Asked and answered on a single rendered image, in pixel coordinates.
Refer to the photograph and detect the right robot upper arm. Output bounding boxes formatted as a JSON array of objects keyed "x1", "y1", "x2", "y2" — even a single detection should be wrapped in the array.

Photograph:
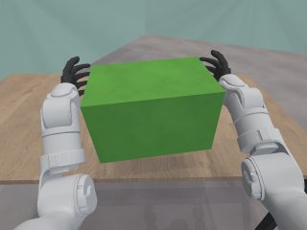
[{"x1": 241, "y1": 152, "x2": 307, "y2": 230}]

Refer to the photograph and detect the left robot hand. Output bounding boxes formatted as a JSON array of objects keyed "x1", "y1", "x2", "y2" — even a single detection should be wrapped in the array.
[{"x1": 60, "y1": 56, "x2": 91, "y2": 96}]

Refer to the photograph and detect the carton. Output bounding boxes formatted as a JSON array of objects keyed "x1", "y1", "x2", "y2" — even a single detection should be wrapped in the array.
[{"x1": 80, "y1": 57, "x2": 225, "y2": 164}]

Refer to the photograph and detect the left robot forearm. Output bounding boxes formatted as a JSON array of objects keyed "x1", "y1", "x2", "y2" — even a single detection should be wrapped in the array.
[{"x1": 37, "y1": 82, "x2": 86, "y2": 215}]

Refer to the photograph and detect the right robot hand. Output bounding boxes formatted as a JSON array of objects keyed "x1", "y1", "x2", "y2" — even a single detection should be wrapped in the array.
[{"x1": 200, "y1": 50, "x2": 231, "y2": 82}]

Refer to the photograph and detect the left robot upper arm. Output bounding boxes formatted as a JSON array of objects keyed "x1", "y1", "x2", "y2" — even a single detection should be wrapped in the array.
[{"x1": 13, "y1": 173, "x2": 98, "y2": 230}]

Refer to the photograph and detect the right robot forearm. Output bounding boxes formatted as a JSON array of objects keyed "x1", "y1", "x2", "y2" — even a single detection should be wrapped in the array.
[{"x1": 218, "y1": 74, "x2": 305, "y2": 190}]

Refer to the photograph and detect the table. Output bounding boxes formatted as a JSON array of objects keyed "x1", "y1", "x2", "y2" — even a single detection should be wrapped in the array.
[{"x1": 0, "y1": 73, "x2": 307, "y2": 230}]

